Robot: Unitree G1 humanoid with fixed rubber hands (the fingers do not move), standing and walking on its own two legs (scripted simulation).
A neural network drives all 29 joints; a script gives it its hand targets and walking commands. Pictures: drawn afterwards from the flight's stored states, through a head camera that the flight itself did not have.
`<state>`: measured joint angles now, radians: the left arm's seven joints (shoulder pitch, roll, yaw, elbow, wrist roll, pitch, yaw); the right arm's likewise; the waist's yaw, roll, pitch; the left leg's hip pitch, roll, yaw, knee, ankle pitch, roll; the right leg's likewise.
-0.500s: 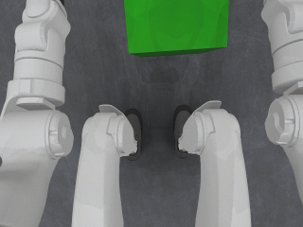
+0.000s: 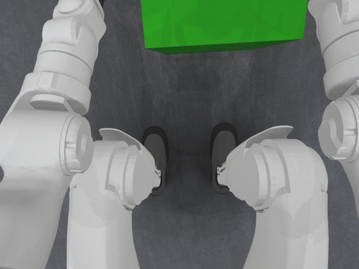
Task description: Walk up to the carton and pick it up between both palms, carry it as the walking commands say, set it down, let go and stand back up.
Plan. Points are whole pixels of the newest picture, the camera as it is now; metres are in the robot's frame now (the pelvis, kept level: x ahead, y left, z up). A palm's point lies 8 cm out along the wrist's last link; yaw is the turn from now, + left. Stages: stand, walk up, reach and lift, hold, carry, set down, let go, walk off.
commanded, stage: reach and lift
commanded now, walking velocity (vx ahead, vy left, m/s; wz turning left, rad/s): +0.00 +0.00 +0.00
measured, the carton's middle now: out of the picture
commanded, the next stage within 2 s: none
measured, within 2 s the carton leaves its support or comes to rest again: leaves its support in 1.66 s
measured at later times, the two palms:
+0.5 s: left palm out of the picture +0.56 +0.13 -0.18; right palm out of the picture +0.53 -0.23 -0.20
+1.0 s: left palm out of the picture +0.56 +0.09 -0.18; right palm out of the picture +0.55 -0.22 -0.19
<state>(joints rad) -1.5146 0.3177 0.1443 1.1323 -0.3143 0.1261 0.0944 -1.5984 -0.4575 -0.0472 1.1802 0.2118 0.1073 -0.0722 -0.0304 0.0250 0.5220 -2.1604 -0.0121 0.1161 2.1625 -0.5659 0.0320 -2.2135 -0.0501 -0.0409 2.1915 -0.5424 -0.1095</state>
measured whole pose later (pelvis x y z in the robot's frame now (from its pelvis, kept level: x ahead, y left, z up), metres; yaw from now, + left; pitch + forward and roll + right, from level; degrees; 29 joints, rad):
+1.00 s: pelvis +0.00 +0.00 +0.00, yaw +0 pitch +32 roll +4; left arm -1.58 0.24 0.12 1.13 -0.30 0.08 0.18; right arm -1.61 -0.43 0.06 1.22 0.23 0.07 -0.13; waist -0.03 0.03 0.52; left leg -2.18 -0.02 0.11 2.18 -0.56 0.04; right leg -2.23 -0.04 -0.04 2.20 -0.54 -0.11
